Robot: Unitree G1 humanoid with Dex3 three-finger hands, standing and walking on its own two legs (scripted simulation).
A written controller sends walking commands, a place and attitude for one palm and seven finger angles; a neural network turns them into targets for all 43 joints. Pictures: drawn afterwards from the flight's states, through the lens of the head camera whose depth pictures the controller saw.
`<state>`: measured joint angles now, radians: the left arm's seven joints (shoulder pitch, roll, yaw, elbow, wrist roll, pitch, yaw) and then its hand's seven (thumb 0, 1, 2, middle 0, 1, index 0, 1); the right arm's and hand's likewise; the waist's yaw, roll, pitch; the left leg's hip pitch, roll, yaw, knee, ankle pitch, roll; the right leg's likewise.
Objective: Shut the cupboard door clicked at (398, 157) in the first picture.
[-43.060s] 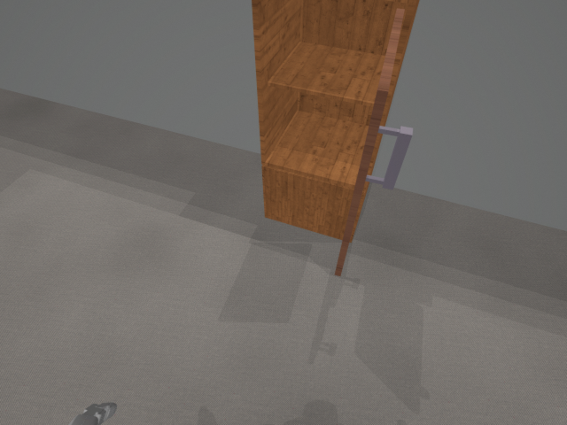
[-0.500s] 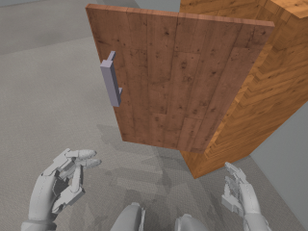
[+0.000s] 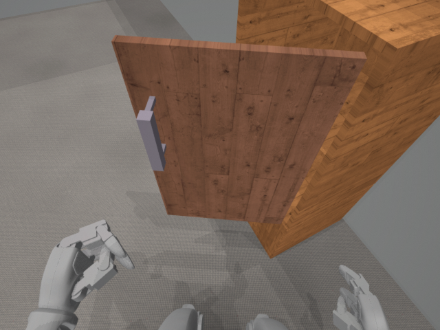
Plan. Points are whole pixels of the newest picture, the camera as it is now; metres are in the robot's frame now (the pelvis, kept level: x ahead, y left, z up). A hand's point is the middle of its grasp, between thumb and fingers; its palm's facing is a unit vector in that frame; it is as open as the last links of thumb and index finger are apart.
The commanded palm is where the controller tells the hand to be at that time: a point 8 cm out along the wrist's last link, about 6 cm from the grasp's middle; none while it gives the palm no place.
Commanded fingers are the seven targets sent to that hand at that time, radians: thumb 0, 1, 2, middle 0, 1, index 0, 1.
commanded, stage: raise the hand and make a fist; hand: left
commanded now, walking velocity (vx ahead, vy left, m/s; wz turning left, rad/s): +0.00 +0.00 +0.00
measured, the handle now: (155, 135) +0.45 +0.16 +0.08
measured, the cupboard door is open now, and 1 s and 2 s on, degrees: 58 58 58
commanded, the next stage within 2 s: bring the fist close to the handle in 0.80 s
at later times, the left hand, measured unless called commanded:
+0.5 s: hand (89, 247) +0.23 +0.20 +0.09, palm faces +0.00 -1.00 -0.05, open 3.1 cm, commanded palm +0.20 +0.26 +0.09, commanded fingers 0.00 0.90 0.90 -1.30 -1.50 -1.30 -1.50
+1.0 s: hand (104, 251) +0.22 +0.18 +0.09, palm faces -0.01 -1.00 -0.04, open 3.1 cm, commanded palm +0.21 +0.24 +0.09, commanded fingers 0.00 0.90 0.90 -1.30 -1.50 -1.30 -1.50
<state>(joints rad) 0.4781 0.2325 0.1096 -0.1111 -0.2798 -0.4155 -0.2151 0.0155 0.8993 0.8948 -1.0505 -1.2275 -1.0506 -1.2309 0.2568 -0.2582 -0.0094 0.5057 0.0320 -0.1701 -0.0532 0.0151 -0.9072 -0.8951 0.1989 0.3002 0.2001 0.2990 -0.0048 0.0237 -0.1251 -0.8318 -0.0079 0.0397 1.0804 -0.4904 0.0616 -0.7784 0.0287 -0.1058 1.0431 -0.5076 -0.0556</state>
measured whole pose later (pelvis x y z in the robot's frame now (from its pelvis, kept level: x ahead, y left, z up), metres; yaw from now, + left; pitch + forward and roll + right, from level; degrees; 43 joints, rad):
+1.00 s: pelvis +0.00 +0.00 +0.02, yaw +1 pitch +10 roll -2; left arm 0.36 0.25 0.14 -0.06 -0.29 -0.32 -0.25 0.02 0.90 0.89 -1.30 -1.50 -1.30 -1.50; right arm 0.27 -0.26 0.04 0.50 0.03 -0.18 -0.04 0.01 -0.90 -0.89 0.20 0.30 0.20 0.30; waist 0.00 0.04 -0.11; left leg -0.72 -0.01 0.02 0.99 -0.45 0.06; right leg -0.66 0.03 -0.12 0.95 -0.47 -0.06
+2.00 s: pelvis +0.01 -0.01 +0.02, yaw +0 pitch +11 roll +0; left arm -0.19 0.17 0.06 0.40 -0.18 -0.33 -0.09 0.02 0.90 0.89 -1.30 -1.50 -1.30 -1.50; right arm 0.26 -0.25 0.02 0.58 0.03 -0.08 0.00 0.01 -0.91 -0.89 0.20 0.30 0.20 0.30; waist -0.02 0.03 -0.10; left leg -0.70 -0.01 0.06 0.92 -0.43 0.05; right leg -0.67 0.03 -0.08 0.92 -0.45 -0.07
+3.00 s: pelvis -0.01 +0.00 +0.02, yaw +0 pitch +14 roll -1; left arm -0.60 0.26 0.12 0.89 -0.19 -0.40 -0.24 0.02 0.90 0.90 -1.31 -1.50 -1.31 -1.50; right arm 0.31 -0.27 0.02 0.66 0.04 -0.06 -0.01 0.01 -0.91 -0.89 0.20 0.30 0.20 0.30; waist -0.07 0.03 -0.09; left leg -0.79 -0.02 0.05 0.96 -0.41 0.06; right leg -0.75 0.02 -0.09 0.94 -0.44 -0.06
